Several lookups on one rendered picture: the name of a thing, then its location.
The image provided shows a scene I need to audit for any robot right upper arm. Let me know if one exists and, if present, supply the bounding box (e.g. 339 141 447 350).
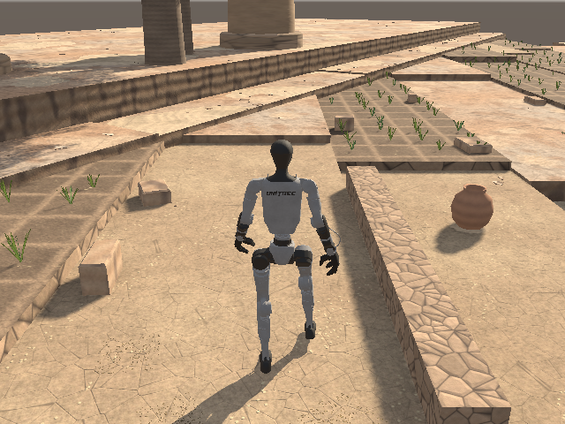
300 178 325 229

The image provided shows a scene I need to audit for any robot left upper arm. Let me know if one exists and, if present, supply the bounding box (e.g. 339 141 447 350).
240 178 264 225

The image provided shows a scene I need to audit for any right robot thigh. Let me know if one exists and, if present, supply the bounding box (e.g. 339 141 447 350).
294 245 313 292

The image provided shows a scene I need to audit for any robot left forearm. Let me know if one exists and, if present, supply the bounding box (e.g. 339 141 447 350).
235 211 250 241

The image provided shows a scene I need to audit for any left robot hand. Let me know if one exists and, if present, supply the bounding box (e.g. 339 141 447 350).
234 237 255 254

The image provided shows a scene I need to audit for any robot torso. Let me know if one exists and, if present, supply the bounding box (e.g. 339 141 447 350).
261 174 303 265

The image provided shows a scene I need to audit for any right robot hand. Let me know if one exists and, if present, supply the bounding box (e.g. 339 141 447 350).
320 252 340 276

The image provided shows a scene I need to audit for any robot right forearm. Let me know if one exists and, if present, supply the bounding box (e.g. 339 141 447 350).
316 215 336 256

